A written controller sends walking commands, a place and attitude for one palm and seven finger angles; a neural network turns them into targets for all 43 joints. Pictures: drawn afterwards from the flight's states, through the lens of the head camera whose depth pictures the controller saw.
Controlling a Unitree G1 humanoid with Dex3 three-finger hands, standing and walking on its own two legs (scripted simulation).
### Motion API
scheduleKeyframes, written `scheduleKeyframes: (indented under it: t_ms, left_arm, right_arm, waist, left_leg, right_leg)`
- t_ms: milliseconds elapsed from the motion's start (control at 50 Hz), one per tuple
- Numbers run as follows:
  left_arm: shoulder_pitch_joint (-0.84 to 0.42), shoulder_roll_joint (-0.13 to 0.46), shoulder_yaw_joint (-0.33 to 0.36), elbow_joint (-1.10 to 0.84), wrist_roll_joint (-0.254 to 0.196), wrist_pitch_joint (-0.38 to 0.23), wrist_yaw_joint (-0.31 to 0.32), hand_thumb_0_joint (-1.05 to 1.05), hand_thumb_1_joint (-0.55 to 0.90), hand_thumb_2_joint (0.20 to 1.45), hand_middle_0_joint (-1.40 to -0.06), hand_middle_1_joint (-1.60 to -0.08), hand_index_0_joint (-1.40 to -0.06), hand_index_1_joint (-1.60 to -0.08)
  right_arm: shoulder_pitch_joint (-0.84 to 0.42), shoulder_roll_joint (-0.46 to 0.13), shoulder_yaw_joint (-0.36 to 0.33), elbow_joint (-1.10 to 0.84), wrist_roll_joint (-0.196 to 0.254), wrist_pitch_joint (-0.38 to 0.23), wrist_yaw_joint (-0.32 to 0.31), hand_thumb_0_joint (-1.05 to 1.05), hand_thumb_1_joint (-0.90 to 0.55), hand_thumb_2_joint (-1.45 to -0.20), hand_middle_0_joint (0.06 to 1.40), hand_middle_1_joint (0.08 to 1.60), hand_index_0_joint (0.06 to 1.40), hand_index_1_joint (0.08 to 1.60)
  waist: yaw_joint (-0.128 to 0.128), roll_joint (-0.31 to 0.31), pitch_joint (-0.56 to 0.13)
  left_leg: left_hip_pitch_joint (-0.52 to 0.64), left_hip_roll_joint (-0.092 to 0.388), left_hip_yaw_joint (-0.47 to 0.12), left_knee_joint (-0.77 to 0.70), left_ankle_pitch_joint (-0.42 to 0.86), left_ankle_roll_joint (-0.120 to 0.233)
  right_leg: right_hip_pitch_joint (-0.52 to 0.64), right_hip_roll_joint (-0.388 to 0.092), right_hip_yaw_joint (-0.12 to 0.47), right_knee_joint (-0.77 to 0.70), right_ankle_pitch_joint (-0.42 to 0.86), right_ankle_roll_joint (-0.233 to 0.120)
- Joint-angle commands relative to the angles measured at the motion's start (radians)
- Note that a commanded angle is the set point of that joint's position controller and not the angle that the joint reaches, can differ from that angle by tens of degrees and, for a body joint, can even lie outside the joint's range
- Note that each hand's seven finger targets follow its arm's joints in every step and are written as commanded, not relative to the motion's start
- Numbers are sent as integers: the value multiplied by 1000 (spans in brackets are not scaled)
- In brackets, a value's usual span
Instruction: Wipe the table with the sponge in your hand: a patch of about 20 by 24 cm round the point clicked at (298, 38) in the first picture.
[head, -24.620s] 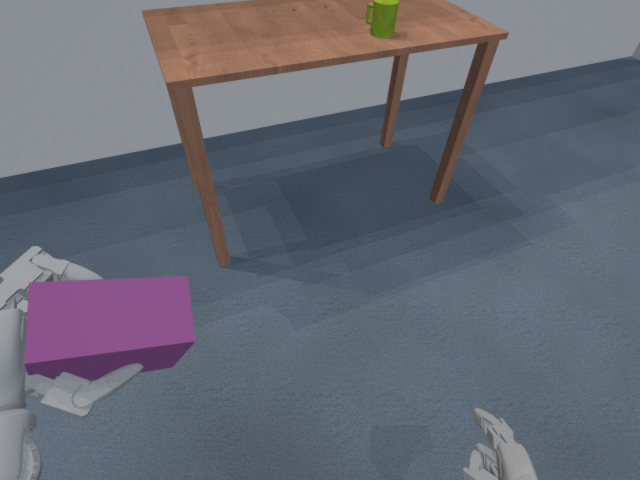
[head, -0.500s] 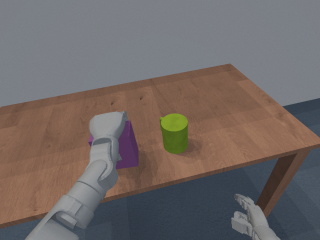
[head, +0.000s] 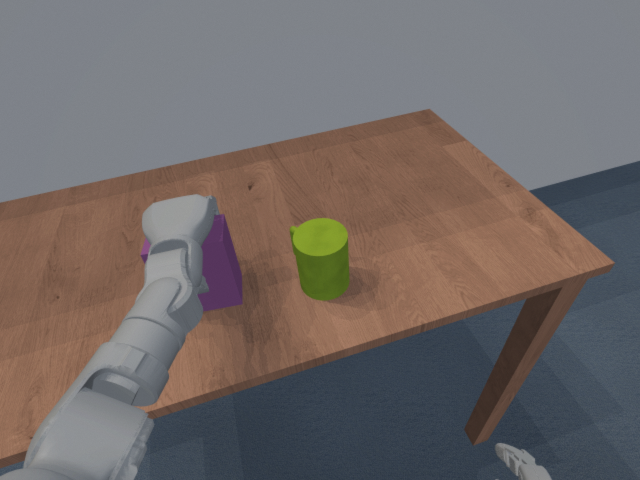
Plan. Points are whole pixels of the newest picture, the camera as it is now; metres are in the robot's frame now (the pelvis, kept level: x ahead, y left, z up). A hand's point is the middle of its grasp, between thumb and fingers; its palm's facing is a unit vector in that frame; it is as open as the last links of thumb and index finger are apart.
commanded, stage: wipe forward along the third lane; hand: left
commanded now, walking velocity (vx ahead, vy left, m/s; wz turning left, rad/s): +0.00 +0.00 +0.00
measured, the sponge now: (201, 276) +0.39 +0.21 +0.05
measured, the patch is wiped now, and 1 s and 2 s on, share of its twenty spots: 0.85 0.95 0.95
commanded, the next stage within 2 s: wipe back along the third lane in 0.72 s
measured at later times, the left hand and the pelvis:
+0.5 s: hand (188, 222) +0.45 +0.23 +0.11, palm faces -0.05 -0.02 -1.00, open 10.5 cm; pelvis +0.01 +0.01 +0.00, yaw +0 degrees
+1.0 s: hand (187, 210) +0.48 +0.25 +0.10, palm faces -0.03 +0.00 -1.00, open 10.5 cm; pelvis +0.01 +0.04 +0.00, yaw -2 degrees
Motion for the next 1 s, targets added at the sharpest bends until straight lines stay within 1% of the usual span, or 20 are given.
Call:
scheduleKeyframes:
  t_ms: [0, 60, 100, 160, 220, 260, 320, 360, 380, 460, 500, 560, 620, 660, 680, 720, 760, 800, 880, 980]
  left_arm:
    - [-362, 200, 68, -7, 26, -20, 41, 0, 100, 1300, -1200, -1600, -1200, -1600]
    - [-390, 264, 118, 27, 24, -29, 49, 0, 100, 1300, -1200, -1600, -1200, -1600]
    - [-429, 227, 81, 60, 32, -37, 54, 0, 100, 1300, -1200, -1600, -1200, -1600]
    - [-441, 278, 126, 75, 35, -48, 56, 0, 100, 1300, -1200, -1600, -1200, -1600]
    - [-507, 253, 84, 132, 43, -53, 57, 0, 100, 1300, -1200, -1600, -1200, -1600]
    - [-523, 290, 121, 144, 41, -63, 59, 0, 100, 1300, -1200, -1600, -1200, -1600]
    - [-576, 289, 105, 187, 60, -71, 64, 0, 100, 1300, -1200, -1600, -1200, -1600]
    - [-580, 312, 133, 199, 58, -77, 65, 0, 100, 1300, -1200, -1600, -1200, -1600]
    - [-597, 291, 107, 201, 60, -82, 68, 0, 100, 1300, -1200, -1600, -1200, -1600]
    - [-572, 311, 140, 223, 61, -86, 73, 0, 100, 1300, -1200, -1600, -1200, -1600]
    - [-612, 295, 113, 252, 72, -81, 76, 0, 100, 1300, -1200, -1600, -1200, -1600]
    - [-645, 282, 117, 257, 67, -81, 81, 0, 100, 1300, -1200, -1600, -1200, -1600]
    - [-678, 305, 120, 299, 77, -74, 91, 0, 100, 1300, -1200, -1600, -1200, -1600]
    - [-686, 303, 128, 304, 74, -77, 92, 0, 100, 1300, -1200, -1600, -1200, -1600]
    - [-703, 284, 110, 311, 77, -79, 94, 0, 100, 1300, -1200, -1600, -1200, -1600]
    - [-725, 315, 128, 335, 89, -75, 100, 0, 100, 1300, -1200, -1600, -1200, -1600]
    - [-742, 287, 118, 341, 81, -76, 100, 0, 100, 1300, -1200, -1600, -1200, -1600]
    - [-732, 312, 135, 370, 91, -72, 109, 0, 100, 1300, -1200, -1600, -1200, -1600]
    - [-653, 221, 102, 350, 74, -77, 107, 0, 100, 1300, -1200, -1600, -1200, -1600]
    - [-558, 142, 80, 311, 34, -65, 123, 0, 100, 1300, -1200, -1600, -1200, -1600]
  right_arm:
    - [-142, -96, -33, -149, -1, -52, -3, 0, -900, -900, 200, 300, 200, 300]
    - [-133, -98, -33, -143, -3, -52, -5, 0, -900, -900, 200, 300, 200, 300]
    - [-116, -100, -37, -135, -4, -51, -2, 0, -900, -900, 200, 300, 200, 300]
    - [-107, -100, -39, -138, -8, -46, 0, 0, -900, -900, 200, 300, 200, 300]
    - [-89, -103, -36, -127, -6, -43, 0, 0, -900, -900, 200, 300, 200, 300]
    - [-85, -101, -37, -127, -8, -45, -1, 0, -900, -900, 200, 300, 200, 300]
    - [-54, -108, -41, -111, -11, -44, 1, 0, -900, -900, 200, 300, 200, 300]
    - [-46, -106, -41, -114, -12, -41, 2, 0, -900, -900, 200, 300, 200, 300]
    - [-41, -108, -43, -113, -14, -41, 3, 0, -900, -900, 200, 300, 200, 300]
    - [-27, -109, -47, -115, -17, -33, 12, 0, -900, -900, 200, 300, 200, 300]
    - [-14, -115, -48, -105, -16, -30, 14, 0, -900, -900, 200, 300, 200, 300]
    - [-4, -109, -52, -103, -18, -31, 17, 0, -900, -900, 200, 300, 200, 300]
    - [16, -122, -55, -84, -20, -31, 16, 0, -900, -900, 200, 300, 200, 300]
    - [24, -116, -55, -86, -20, -32, 18, 0, -900, -900, 200, 300, 200, 300]
    - [31, -119, -57, -82, -22, -34, 19, 0, -900, -900, 200, 300, 200, 300]
    - [48, -125, -60, -68, -26, -33, 21, 0, -900, -900, 200, 300, 200, 300]
    - [50, -117, -60, -72, -26, -35, 23, 0, -900, -900, 200, 300, 200, 300]
    - [64, -124, -63, -63, -30, -35, 24, 0, -900, -900, 200, 300, 200, 300]
    - [57, -114, -68, -80, -30, -31, 37, 0, -900, -900, 200, 300, 200, 300]
    - [17, -106, -70, -92, -23, -18, 44, 0, -900, -900, 200, 300, 200, 300]
  waist:
    - [-6, -179, -139]
    - [0, -176, -165]
    - [-18, -169, -163]
    - [-9, -163, -198]
    - [-36, -168, -163]
    - [-27, -156, -188]
    - [-50, -137, -201]
    - [-45, -151, -225]
    - [-57, -148, -230]
    - [-44, -141, -260]
    - [-67, -142, -227]
    - [-67, -126, -245]
    - [-87, -139, -242]
    - [-79, -137, -269]
    - [-91, -121, -264]
    - [-97, -116, -268]
    - [-99, -121, -273]
    - [-97, -107, -285]
    - [-75, -101, -313]
    - [-54, -111, -281]
  left_leg:
    - [75, -91, 54, -10, 3, 50]
    - [59, -88, 49, -10, 9, 49]
    - [64, -87, 54, -1, 12, 51]
    - [58, -85, 51, 2, 38, 52]
    - [42, -87, 54, 4, 8, 54]
    - [44, -82, 50, 4, 25, 55]
    - [47, -82, 54, 16, 32, 56]
    - [40, -79, 48, 13, 50, 57]
    - [44, -81, 55, 20, 49, 59]
    - [32, -79, 54, 24, 81, 58]
    - [29, -79, 56, 24, 64, 58]
    - [33, -76, 50, 24, 74, 60]
    - [28, -75, 57, 29, 66, 60]
    - [24, -73, 46, 22, 78, 58]
    - [38, -73, 50, 24, 76, 60]
    - [33, -71, 52, 31, 73, 59]
    - [29, -68, 45, 28, 82, 60]
    - [33, -68, 49, 32, 84, 59]
    - [66, -62, 45, 30, 123, 56]
    - [87, -55, 43, 13, 117, 54]
  right_leg:
    - [-38, -26, 61, -156, 143, 38]
    - [-21, -27, 75, -161, 158, 38]
    - [-40, -28, 61, -148, 174, 41]
    - [-15, -27, 68, -144, 224, 39]
    - [-49, -29, 59, -143, 189, 46]
    - [-39, -27, 61, -143, 206, 43]
    - [-54, -28, 56, -129, 226, 43]
    - [-38, -24, 51, -126, 245, 41]
    - [-41, -25, 55, -123, 258, 46]
    - [-17, -23, 48, -114, 309, 41]
    - [-48, -20, 38, -111, 285, 44]
    - [-56, -15, 32, -112, 283, 39]
    - [-66, -16, 32, -109, 279, 43]
    - [-57, -11, 22, -105, 280, 39]
    - [-72, -9, 22, -104, 272, 40]
    - [-82, -8, 22, -101, 270, 39]
    - [-89, -6, 15, -102, 271, 37]
    - [-89, -3, 14, -95, 264, 36]
    - [-81, 5, -1, -89, 280, 29]
    - [-85, 10, -13, -101, 245, 25]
